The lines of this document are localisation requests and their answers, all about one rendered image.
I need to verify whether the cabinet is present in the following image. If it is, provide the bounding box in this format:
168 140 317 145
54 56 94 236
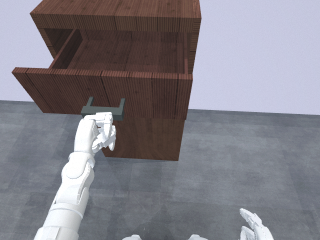
29 0 202 161

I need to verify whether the left robot forearm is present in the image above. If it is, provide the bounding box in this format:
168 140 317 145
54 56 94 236
34 151 95 240

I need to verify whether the robot right hand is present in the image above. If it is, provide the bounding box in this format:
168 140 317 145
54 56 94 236
239 208 274 240

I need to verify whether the drawer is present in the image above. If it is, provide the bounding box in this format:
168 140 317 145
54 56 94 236
11 29 193 120

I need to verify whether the robot left hand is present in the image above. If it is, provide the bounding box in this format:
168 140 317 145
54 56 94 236
74 112 117 158

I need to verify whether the handle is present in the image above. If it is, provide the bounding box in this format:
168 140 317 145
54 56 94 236
81 96 126 121

